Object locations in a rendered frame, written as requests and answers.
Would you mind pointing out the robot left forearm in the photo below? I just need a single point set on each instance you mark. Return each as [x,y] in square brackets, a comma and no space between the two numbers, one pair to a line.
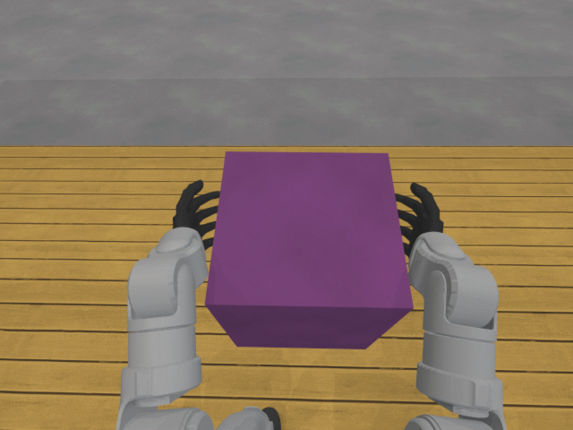
[161,310]

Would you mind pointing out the robot right forearm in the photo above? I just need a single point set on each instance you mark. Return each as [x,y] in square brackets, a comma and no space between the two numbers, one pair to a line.
[460,323]

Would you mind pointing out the left robot foot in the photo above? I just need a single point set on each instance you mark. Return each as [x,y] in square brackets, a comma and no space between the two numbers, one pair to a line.
[273,416]

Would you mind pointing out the right robot hand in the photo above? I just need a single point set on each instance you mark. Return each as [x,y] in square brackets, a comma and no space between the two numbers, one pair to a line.
[427,219]

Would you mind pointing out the robot left upper arm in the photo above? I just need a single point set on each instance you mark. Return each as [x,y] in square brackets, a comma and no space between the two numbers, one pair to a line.
[170,419]

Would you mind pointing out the left robot shin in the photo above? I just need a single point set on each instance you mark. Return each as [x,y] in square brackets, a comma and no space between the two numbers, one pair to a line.
[252,408]

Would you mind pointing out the carton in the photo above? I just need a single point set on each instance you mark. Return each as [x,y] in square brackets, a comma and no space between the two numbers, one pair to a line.
[307,250]

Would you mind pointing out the left robot hand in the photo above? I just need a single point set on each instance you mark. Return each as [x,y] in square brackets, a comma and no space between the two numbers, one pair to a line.
[186,215]

